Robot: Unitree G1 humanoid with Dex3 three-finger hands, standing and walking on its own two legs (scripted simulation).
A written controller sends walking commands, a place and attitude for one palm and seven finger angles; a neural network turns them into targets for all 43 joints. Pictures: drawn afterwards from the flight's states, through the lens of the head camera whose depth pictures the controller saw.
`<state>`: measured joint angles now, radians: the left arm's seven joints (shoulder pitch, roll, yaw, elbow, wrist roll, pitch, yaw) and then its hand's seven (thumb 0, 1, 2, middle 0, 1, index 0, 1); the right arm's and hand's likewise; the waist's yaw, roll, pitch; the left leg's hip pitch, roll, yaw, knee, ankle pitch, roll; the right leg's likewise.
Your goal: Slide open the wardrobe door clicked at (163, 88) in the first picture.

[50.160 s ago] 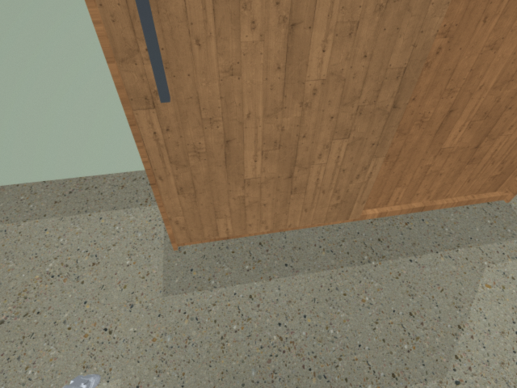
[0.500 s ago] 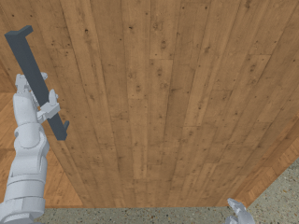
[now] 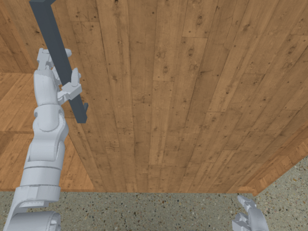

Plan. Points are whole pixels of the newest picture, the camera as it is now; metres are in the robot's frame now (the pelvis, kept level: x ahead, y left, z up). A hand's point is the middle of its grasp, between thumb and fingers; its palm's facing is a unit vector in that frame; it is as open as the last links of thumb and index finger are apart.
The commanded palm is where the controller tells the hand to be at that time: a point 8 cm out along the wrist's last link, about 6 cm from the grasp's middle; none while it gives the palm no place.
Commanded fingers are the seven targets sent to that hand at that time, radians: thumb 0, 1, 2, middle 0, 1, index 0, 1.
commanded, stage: stop walking and hold the door there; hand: left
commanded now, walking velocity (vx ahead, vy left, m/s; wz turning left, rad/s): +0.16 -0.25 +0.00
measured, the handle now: (69, 70) +0.42 +0.25 +0.20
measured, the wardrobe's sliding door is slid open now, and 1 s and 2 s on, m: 0.70 0.70 0.70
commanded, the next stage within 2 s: loosen the grip on the handle in 0.70 s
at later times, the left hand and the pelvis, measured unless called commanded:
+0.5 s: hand (73, 84) +0.37 +0.22 +0.20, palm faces +0.16 -0.98 -0.07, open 6.5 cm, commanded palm +0.35 +0.26 +0.18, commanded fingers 0.00 0.90 0.90 -0.45 -1.40 -0.45 -1.40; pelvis -0.04 +0.07 +0.01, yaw -6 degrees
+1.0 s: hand (75, 82) +0.38 +0.23 +0.20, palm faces +0.17 -0.98 -0.06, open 7.7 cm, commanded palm +0.35 +0.27 +0.18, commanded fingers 0.00 -0.43 0.26 -0.44 -1.38 -0.44 -1.38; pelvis -0.04 +0.06 +0.00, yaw -5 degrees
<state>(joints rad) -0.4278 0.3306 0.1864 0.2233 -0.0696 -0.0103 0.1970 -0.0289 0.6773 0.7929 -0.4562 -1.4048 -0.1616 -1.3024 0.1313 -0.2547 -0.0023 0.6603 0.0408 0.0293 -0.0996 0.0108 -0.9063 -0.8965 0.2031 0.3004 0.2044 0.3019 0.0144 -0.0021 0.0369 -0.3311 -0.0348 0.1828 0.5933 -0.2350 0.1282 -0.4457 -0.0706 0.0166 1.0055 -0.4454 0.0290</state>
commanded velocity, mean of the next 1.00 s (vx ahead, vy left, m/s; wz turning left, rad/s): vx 0.05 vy -0.06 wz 0.00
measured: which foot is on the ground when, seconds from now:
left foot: down 0.00-0.18, up 0.20-0.28, down 0.30-1.00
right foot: up 0.00-0.18, down 0.20-0.28, up 0.30-0.54, down 0.56-1.00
